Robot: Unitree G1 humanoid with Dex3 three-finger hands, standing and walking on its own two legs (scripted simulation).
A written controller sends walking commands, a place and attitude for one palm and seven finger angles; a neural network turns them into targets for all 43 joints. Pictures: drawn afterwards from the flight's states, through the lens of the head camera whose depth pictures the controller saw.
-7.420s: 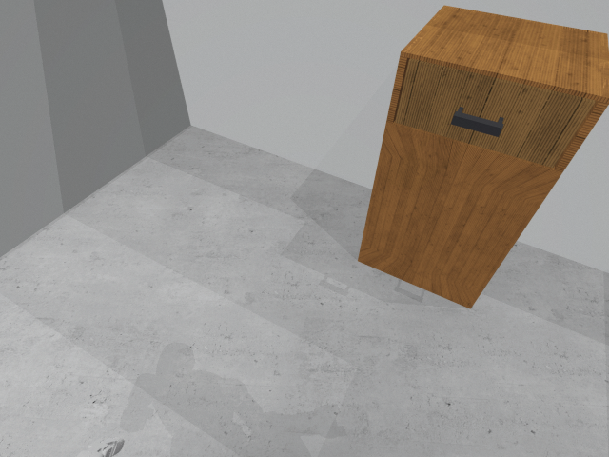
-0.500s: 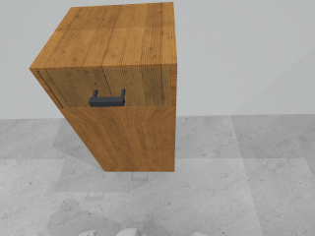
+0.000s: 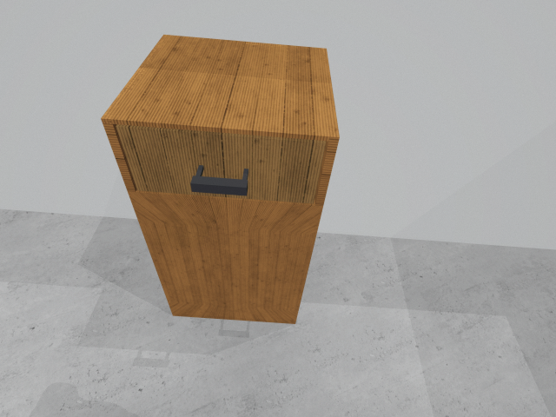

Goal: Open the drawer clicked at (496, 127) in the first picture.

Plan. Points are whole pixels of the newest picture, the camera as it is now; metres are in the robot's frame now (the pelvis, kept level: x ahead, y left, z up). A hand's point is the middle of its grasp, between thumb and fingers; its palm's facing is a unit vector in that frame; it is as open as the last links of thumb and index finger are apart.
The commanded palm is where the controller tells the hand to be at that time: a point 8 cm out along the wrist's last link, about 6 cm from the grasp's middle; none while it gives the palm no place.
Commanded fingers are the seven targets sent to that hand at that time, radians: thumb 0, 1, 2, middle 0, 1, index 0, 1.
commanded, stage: come to a stop and stand still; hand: left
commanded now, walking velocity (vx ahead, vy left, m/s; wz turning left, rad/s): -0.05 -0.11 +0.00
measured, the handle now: (221, 178) +0.58 +0.16 -0.02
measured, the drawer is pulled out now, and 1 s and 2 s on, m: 0.00 0.00 0.00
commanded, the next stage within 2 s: look again from close up in 0.72 s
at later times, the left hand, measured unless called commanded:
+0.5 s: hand out of the picture +0.04 +0.10 -0.18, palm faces +0.09 -0.97 -0.22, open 7.1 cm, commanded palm none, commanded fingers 0.00 0.90 0.90 -0.20 -0.30 -0.20 -0.30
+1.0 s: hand out of the picture -0.01 +0.10 -0.19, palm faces +0.04 -0.99 -0.17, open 7.4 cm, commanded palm none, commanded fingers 0.00 0.90 0.90 -0.20 -0.30 -0.20 -0.30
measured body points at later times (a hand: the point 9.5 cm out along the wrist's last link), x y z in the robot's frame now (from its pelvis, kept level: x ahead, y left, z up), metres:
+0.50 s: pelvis +0.01 -0.08 -0.01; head +0.01 -0.09 +0.44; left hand +0.04 +0.16 -0.16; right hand +0.00 -0.29 -0.18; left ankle -0.02 +0.08 -0.75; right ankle +0.00 -0.13 -0.75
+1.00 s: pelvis +0.01 -0.05 -0.01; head +0.03 -0.05 +0.44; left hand -0.01 +0.15 -0.17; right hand +0.02 -0.27 -0.17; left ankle -0.02 +0.06 -0.75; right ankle +0.00 -0.13 -0.75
